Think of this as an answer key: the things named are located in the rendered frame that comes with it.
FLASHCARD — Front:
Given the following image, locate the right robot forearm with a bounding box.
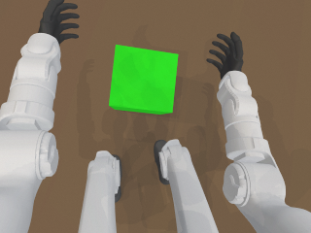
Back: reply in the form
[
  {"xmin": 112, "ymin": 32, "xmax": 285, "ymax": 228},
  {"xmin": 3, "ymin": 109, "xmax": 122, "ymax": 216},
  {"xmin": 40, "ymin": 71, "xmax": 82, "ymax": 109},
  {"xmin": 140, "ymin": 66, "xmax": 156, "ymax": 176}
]
[{"xmin": 217, "ymin": 71, "xmax": 286, "ymax": 198}]

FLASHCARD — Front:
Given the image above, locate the right robot upper arm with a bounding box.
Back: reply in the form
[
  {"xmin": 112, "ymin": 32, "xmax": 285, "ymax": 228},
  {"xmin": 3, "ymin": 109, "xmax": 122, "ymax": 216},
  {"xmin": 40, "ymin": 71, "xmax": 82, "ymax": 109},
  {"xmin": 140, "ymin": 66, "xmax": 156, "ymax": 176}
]
[{"xmin": 223, "ymin": 161, "xmax": 311, "ymax": 233}]

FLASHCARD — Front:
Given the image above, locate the left robot upper arm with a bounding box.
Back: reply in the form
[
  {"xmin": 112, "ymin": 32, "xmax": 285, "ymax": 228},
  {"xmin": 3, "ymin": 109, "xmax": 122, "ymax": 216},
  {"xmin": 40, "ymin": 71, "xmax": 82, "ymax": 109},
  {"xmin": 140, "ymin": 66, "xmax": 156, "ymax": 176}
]
[{"xmin": 0, "ymin": 130, "xmax": 59, "ymax": 233}]

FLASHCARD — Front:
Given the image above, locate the left robot hand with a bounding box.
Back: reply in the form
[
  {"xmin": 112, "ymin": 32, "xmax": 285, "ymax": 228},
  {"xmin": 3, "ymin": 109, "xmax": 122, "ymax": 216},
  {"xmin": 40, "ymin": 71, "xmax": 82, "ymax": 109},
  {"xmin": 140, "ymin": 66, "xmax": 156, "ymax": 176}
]
[{"xmin": 38, "ymin": 0, "xmax": 80, "ymax": 45}]

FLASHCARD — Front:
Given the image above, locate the left robot forearm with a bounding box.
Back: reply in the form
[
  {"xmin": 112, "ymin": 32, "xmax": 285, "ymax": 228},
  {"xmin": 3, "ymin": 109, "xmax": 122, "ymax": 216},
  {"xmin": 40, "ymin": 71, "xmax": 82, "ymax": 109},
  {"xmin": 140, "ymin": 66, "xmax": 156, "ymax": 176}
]
[{"xmin": 0, "ymin": 33, "xmax": 61, "ymax": 131}]

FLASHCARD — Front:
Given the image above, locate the right robot hand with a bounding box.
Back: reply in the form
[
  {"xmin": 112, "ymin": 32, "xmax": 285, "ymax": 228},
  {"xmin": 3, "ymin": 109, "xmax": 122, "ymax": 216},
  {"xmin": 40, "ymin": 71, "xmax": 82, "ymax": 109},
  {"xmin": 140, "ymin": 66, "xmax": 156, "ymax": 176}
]
[{"xmin": 206, "ymin": 31, "xmax": 244, "ymax": 79}]

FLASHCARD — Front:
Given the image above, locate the right robot foot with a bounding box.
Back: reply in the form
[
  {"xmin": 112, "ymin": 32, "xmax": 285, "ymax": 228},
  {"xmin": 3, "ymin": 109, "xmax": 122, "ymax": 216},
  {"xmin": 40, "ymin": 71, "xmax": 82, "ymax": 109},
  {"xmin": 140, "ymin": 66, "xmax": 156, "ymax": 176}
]
[{"xmin": 154, "ymin": 140, "xmax": 170, "ymax": 185}]

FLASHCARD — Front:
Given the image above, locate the carton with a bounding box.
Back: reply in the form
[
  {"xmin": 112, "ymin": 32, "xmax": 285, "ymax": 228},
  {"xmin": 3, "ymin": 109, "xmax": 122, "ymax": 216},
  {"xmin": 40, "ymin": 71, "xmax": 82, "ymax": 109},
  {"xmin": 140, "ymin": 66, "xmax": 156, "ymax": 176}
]
[{"xmin": 109, "ymin": 45, "xmax": 179, "ymax": 115}]

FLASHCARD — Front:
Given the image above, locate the left robot shin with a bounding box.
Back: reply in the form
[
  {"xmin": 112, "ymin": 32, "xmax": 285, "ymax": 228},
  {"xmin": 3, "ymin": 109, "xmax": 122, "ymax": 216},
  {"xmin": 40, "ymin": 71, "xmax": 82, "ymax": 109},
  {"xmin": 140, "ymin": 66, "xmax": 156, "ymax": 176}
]
[{"xmin": 87, "ymin": 150, "xmax": 119, "ymax": 194}]

